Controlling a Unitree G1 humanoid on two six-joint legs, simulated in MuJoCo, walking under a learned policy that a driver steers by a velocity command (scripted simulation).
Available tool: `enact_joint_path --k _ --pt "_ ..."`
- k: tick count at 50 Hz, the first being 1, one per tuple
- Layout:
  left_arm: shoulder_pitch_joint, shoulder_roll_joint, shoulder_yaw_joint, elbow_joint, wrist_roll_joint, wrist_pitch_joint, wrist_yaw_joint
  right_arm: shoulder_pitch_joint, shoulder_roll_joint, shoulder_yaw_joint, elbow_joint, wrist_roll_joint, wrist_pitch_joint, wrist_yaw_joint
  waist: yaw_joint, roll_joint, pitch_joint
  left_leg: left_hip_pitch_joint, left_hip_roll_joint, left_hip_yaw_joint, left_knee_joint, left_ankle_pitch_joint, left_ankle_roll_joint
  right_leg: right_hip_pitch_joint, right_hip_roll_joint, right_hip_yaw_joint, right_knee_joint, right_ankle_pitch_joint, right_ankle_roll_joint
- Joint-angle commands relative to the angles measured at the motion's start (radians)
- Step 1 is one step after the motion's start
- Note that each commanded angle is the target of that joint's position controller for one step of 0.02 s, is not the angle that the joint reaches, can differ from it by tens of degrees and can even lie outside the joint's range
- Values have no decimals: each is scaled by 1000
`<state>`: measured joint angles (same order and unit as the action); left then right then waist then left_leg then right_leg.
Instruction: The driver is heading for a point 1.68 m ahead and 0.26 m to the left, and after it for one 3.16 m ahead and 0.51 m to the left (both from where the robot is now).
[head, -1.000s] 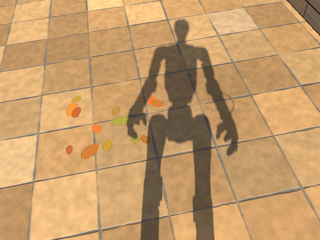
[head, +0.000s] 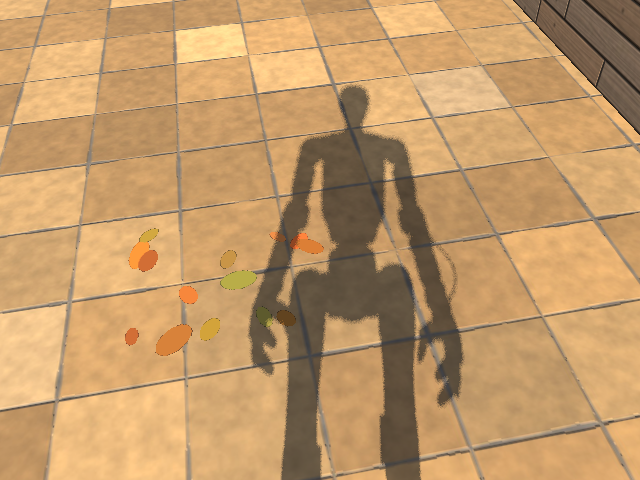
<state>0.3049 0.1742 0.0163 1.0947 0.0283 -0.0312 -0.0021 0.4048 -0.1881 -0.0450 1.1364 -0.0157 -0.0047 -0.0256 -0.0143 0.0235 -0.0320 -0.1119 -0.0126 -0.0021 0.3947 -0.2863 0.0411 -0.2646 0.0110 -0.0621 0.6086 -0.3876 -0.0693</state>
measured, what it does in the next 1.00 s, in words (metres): walks ahead: left foot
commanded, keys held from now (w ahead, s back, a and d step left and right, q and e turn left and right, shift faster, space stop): w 0.48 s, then w+q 0.46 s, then q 0.06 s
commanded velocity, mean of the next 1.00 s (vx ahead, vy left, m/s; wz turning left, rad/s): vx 0.45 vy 0.00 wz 0.19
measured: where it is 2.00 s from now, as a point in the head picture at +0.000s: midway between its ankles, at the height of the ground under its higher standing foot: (321, 411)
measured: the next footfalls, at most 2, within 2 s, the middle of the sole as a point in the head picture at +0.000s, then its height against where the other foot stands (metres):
left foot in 0.48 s outside the picture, level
right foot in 1.02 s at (377, 408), level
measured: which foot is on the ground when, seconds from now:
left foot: down 0.00-0.04, up 0.06-0.46, down 0.48-1.00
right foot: down 0.00-0.50, up 0.52-1.00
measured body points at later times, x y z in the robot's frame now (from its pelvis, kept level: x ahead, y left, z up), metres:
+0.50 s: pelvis +0.24 -0.01 -0.03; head +0.28 +0.00 +0.42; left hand +0.11 +0.21 -0.17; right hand +0.43 -0.22 -0.14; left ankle +0.36 +0.06 -0.75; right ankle +0.02 -0.09 -0.73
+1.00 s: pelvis +0.52 -0.01 -0.01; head +0.56 +0.00 +0.43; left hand +0.72 +0.23 -0.10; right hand +0.49 -0.27 -0.15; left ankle +0.36 +0.05 -0.74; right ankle +0.69 -0.09 -0.73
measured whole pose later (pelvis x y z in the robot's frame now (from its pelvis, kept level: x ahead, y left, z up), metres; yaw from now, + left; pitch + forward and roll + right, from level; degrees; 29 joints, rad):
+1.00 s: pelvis +0.52 -0.01 -0.01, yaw +13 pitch +2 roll +1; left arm -0.06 0.20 0.02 0.79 0.02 -0.07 -0.02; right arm 0.47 -0.21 -0.06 1.00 -0.02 -0.06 -0.01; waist -0.12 -0.02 0.05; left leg 0.03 -0.11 -0.14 0.37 -0.40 0.08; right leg -0.51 -0.01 0.01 0.51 -0.06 0.00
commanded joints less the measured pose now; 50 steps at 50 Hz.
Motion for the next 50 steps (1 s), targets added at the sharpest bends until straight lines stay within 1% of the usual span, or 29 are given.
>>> enact_joint_path --k 1,2,3,4,5,7,9,12,16,19,21,22,23,24,25,26,27,28,29,30,31,32,35,39,43,46,48,49,50 --pt "154 27 15 11 -10 -29 4 -102 -119 -27 -66 5 -19 4 107 40 176 -345 151 -170 -99 -354 122 239 40 -33 -200 60 -11" --pt "248 74 28 31 -1 -37 15 -126 -75 -15 -88 -1 -29 8 138 -89 160 -464 83 -80 102 -294 92 367 -81 145 -307 -55 -24" --pt "366 179 52 43 -4 -40 21 -140 10 8 -128 3 -41 20 161 -326 104 -622 -37 81 423 -253 48 463 -328 565 -502 -363 -95" --pt "361 194 59 59 -3 -28 22 -169 -72 -10 -149 -30 -44 28 135 -254 171 -682 -5 33 596 -253 61 350 -409 709 -536 -458 -166" --pt "253 147 47 20 -1 -31 18 -201 -87 -15 -158 -33 -49 40 80 -126 230 -693 49 -8 666 -149 66 271 -376 638 -527 -404 -162" --pt "155 115 36 -21 -9 -53 14 -172 -57 -10 -137 -19 -62 58 26 -74 200 -635 85 -15 651 4 48 244 -283 445 -534 -133 -116" --pt "179 82 24 -11 -12 -69 18 -170 -61 -14 -130 -25 -56 65 19 -76 156 -611 84 18 638 72 25 280 -227 310 -517 121 -96" --pt "258 72 14 17 -13 -77 20 -254 -50 -12 -166 -21 -41 63 30 -98 143 -652 73 61 605 113 1 316 -205 212 -476 431 -103" --pt "273 76 6 17 -10 -79 23 -446 -29 7 -248 -10 -38 62 58 -116 176 -587 42 117 374 183 -8 266 -177 136 -472 621 -105" --pt "280 99 9 25 -10 -81 27 -494 -39 12 -280 -2 -39 59 58 -136 179 -477 15 146 234 206 29 279 -195 114 -461 746 -104" --pt "250 119 14 23 -10 -85 28 -431 -68 1 -274 -1 -44 47 14 -135 139 -360 -21 152 195 184 73 317 -210 89 -368 1000 -90" --pt "235 133 18 22 -9 -84 30 -343 -90 -10 -250 -1 -49 39 -26 -137 90 -269 -46 151 187 158 93 342 -212 77 -263 1130 -79" --pt "220 145 23 19 -9 -80 30 -196 -113 -25 -203 1 -58 31 -86 -128 12 -124 -66 147 148 160 115 342 -202 63 -96 1170 -67" --pt "203 149 25 13 -14 -77 28 -39 -142 -41 -153 -9 -66 21 -153 -109 -64 88 -24 104 98 175 137 236 -172 44 112 1024 -54" --pt "225 107 17 -13 -14 -75 23 112 -229 -65 -127 -32 -68 15 -179 7 -184 294 219 -175 86 -2 181 56 -106 -4 429 591 -45" --pt "320 40 18 -19 -42 -74 4 87 -261 -74 -131 -22 -54 26 -95 229 -266 454 421 -736 -108 -81 343 -269 93 38 788 -105 -8" --pt "222 108 32 -44 -16 -72 5 -48 -228 -68 -150 6 -50 37 -59 83 -137 342 369 -693 -166 -189 322 -382 8 120 822 -28 -30" --pt "104 118 36 -80 -7 -78 0 -133 -157 -48 -168 13 -54 39 -48 21 -12 200 337 -541 -178 -142 298 -408 -39 109 777 65 -31" --pt "66 101 36 -93 -6 -84 -1 -158 -107 -35 -161 6 -62 41 -13 -42 59 72 294 -446 -205 -2 269 -366 -72 108 702 113 -26" --pt "49 92 39 -105 6 -77 -3 -152 -81 -25 -149 3 -71 35 16 -46 75 -8 250 -375 -211 97 246 -312 -95 115 637 124 -14" --pt "64 69 35 -107 16 -62 -6 -145 -69 -18 -138 3 -78 29 44 -33 73 -59 215 -319 -217 165 230 -262 -103 113 591 123 1" --pt "64 61 34 -118 19 -51 -8 -120 -78 -18 -132 4 -86 25 53 -18 71 -77 202 -293 -217 227 231 -246 -102 105 551 117 17" --pt "-31 71 35 -171 20 -27 -11 -67 -131 -27 -134 8 -91 19 52 -2 93 -115 172 -242 -242 259 240 -290 -106 72 424 156 62" --pt "-246 85 32 -260 8 -19 -15 15 -132 -28 -143 10 -83 24 -10 18 125 -78 141 -235 -251 301 206 -358 -97 50 196 321 103" --pt "-378 91 26 -319 -1 -22 -20 95 -143 -33 -147 6 -76 21 -65 37 100 44 138 -248 -183 433 186 -377 -63 49 77 383 107" --pt "-441 103 23 -365 -8 -32 -20 113 -158 -40 -160 -5 -69 13 -82 53 97 117 153 -282 -119 515 180 -364 -40 56 5 344 96" --pt "-382 125 29 -366 -11 -45 -15 71 -177 -48 -179 -7 -65 5 -39 66 89 106 147 -287 -44 618 143 -242 -17 65 -77 293 74" --pt "-297 145 37 -344 -10 -54 -6 48 -190 -54 -188 -5 -65 4 -5 69 54 89 120 -276 47 747 114 -119 15 55 -118 274 58" --pt "-167 170 47 -311 -5 -70 5 27 -194 -56 -196 6 -70 10 55 40 -14 56 68 -241 207 793 82 58 15 48 -200 374 36"
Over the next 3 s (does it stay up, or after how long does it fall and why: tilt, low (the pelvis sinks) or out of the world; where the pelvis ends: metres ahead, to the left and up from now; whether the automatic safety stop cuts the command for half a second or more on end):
stays up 1.24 0.21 -0.01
